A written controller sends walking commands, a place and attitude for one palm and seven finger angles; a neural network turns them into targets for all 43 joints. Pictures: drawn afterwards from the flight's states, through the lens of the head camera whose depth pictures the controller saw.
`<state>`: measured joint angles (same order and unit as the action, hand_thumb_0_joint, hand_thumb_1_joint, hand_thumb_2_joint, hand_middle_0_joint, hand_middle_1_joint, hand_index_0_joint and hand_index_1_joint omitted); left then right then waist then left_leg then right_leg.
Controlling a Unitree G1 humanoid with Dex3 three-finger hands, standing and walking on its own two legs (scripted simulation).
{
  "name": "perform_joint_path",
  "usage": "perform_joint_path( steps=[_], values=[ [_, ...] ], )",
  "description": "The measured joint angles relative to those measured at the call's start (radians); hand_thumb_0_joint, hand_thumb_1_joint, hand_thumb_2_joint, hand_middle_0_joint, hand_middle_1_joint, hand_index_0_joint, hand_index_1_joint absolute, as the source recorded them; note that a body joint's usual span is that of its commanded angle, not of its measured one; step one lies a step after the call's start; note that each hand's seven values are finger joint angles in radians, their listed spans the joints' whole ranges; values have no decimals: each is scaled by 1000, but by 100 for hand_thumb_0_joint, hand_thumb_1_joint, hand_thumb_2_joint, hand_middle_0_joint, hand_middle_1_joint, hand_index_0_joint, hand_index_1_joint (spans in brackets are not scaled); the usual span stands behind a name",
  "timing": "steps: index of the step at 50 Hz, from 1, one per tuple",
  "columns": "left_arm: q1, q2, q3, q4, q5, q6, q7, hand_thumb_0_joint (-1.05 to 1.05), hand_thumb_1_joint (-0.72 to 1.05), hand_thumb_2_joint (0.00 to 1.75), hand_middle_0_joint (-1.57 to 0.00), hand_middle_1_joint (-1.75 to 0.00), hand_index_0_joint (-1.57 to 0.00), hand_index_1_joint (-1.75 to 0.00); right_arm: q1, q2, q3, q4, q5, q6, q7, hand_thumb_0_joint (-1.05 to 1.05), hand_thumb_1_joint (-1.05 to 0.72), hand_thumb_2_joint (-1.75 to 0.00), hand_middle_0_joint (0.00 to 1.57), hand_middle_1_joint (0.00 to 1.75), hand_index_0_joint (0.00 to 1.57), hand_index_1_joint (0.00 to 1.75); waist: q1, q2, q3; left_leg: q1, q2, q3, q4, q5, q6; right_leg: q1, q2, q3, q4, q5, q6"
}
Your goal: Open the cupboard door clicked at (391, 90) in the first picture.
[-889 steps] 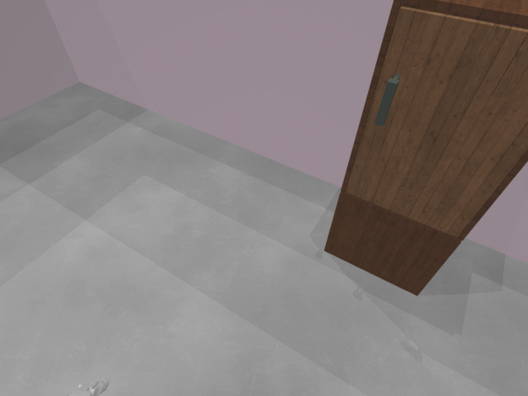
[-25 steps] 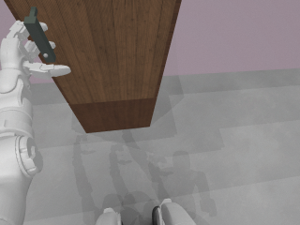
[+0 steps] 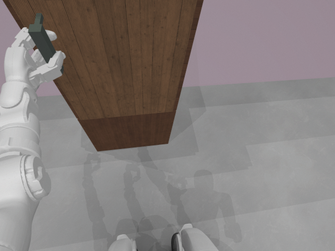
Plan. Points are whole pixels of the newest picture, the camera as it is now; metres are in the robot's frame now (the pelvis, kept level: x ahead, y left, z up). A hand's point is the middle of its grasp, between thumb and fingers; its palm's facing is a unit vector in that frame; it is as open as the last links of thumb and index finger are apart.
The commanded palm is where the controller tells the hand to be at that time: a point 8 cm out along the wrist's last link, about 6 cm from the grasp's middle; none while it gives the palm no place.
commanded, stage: pull the door open along its arc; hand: left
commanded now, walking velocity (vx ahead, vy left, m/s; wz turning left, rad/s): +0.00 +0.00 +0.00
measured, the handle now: (49, 45) +0.58 +0.22 +0.10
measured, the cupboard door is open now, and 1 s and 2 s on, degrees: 1 35 47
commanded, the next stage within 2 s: open thumb and fingers to let go in 1.18 s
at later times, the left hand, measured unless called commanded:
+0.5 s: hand (61, 90) +0.45 +0.18 +0.09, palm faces -0.01 -1.00 +0.00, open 6.6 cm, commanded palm +0.40 +0.24 +0.09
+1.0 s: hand (107, 132) +0.35 +0.09 +0.10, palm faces +0.45 -0.89 +0.01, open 6.7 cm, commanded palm +0.28 +0.13 +0.09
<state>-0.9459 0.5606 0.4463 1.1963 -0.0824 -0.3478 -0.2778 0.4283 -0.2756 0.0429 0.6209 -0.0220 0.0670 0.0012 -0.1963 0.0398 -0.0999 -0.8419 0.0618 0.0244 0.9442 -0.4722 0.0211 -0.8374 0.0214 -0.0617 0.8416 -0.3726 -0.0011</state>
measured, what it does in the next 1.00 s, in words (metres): stands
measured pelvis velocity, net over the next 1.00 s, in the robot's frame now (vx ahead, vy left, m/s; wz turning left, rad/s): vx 0.00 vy -0.03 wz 0.04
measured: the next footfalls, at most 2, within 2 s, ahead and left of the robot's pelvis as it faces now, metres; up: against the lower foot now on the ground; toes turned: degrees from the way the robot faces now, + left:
none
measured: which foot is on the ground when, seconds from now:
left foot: down 0.00-1.00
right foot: down 0.00-1.00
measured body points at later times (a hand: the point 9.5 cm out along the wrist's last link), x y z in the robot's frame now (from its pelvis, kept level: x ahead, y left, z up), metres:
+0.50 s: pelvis +0.01 +0.00 +0.01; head +0.09 +0.00 +0.46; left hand +0.45 +0.23 +0.10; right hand +0.03 -0.26 -0.10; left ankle -0.02 +0.10 -0.69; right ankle +0.01 -0.13 -0.69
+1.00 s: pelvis +0.00 -0.03 +0.02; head +0.04 -0.05 +0.47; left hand +0.32 +0.13 +0.10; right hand +0.16 -0.25 -0.09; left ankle -0.02 +0.10 -0.69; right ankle +0.01 -0.13 -0.69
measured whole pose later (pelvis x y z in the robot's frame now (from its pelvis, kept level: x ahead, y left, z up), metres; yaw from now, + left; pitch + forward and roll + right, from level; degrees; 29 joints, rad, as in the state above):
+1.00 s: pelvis +0.00 -0.03 +0.02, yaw +2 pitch +10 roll +0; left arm -0.15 -0.08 -0.01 0.29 0.03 -0.20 0.50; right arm 0.23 -0.19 0.00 0.58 -0.06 0.04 0.03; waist -0.01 0.04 -0.12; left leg -0.52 0.04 0.02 0.77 -0.41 -0.02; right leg -0.56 0.00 -0.07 0.77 -0.38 -0.04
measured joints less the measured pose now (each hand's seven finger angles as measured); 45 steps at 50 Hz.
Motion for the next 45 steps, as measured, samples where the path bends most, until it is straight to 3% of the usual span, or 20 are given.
perform_joint_path(
  steps=[6, 13, 21, 27, 30, 33, 39, 45],
  values=[
    [-5, 10, 4, 7, 4, 1, -2, 1, 63, 78, -30, -131, -32, -132, -6, -1, 1, -11, 3, 2, -2, 0, -90, -90, 21, 30, 20, 30, -5, -3, 6, 2, 1, 1, 0, 2, 0, 1, 1, 2, 1, 2, -1],
    [44, -25, -12, -59, -17, 9, 18, 1, 66, 78, -29, -131, -30, -131, 2, -2, -9, -12, 2, 3, 5, 0, -90, -90, 20, 30, 20, 30, 10, 0, -3, 8, 1, 7, -8, 6, -1, 2, 2, 8, -4, 6, -1],
    [243, -114, -47, -239, -69, 23, 19, 2, 66, 76, -28, -131, -28, -131, 7, 4, -20, -30, 23, 17, 15, 0, -90, -90, 20, 30, 20, 30, 42, 4, -29, 88, 1, 28, -57, 12, -1, 68, 4, 28, -37, 10, -1],
    [445, -218, -107, -444, -109, 39, 38, 2, 65, 73, -29, -131, -29, -131, -24, 11, -31, -59, 37, 9, 21, 0, -90, -90, 20, 30, 20, 30, 76, 6, -44, 167, -3, 40, -104, 23, -2, 138, 2, 39, -69, 15, -1],
    [526, -300, -149, -551, -114, 48, 129, 2, 64, 73, -29, -131, -29, -128, -56, 18, -39, -67, 39, -5, 25, 0, -90, -90, 20, 30, 20, 30, 98, 8, -42, 199, -7, 42, -121, 28, -4, 166, -1, 41, -78, 17, -1],
    [594, -390, -191, -655, -96, 61, 258, 2, 64, 73, -29, -130, -30, -126, -97, 28, -44, -70, 32, -21, 32, 0, -90, -90, 20, 30, 20, 30, 119, 8, -38, 224, -12, 42, -134, 35, -7, 186, -6, 42, -80, 17, -2],
    [676, -532, -293, -776, -11, 80, 522, 2, 65, 75, -29, -128, -31, -124, -168, 57, -42, -65, 2, -38, 39, 0, -90, -90, 20, 30, 20, 30, 152, 1, -29, 262, -23, 31, -150, 46, -16, 219, -16, 31, -70, 8, -11],
    [712, -613, -377, -826, 74, 118, 727, 2, 65, 78, -29, -125, -29, -125, -206, 81, -37, -48, -29, -34, 33, 0, -90, -90, 20, 30, 20, 30, 172, -6, -25, 289, -27, 8, -159, 54, -32, 248, -21, 8, -63, -4, -27]
  ],
)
